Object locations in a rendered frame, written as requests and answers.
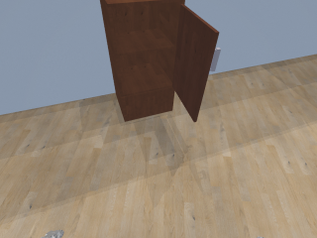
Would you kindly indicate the handle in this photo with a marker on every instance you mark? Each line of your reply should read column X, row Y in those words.
column 215, row 59

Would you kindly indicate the cupboard door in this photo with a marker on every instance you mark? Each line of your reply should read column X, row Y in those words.
column 195, row 47

